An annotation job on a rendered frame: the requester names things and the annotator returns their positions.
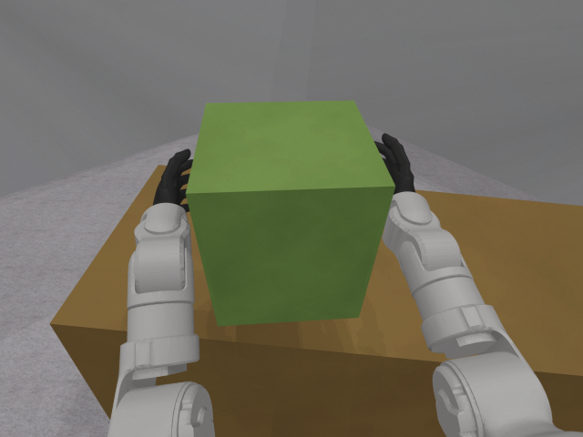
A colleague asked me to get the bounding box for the right robot hand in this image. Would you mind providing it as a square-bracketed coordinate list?
[374, 133, 415, 194]

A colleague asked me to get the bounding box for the left robot hand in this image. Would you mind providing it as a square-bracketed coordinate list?
[153, 149, 193, 213]

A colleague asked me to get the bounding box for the robot right forearm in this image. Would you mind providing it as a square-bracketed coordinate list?
[383, 191, 552, 420]

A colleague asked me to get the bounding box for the pedestal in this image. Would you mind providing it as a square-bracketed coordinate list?
[49, 165, 583, 437]

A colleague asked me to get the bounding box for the robot left forearm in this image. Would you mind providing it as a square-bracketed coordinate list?
[107, 203, 199, 437]

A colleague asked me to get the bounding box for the robot left upper arm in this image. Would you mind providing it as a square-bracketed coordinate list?
[109, 381, 215, 437]

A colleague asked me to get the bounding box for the robot right upper arm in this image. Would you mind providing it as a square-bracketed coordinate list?
[433, 351, 583, 437]

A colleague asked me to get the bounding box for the carton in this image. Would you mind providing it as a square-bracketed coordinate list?
[186, 100, 395, 326]

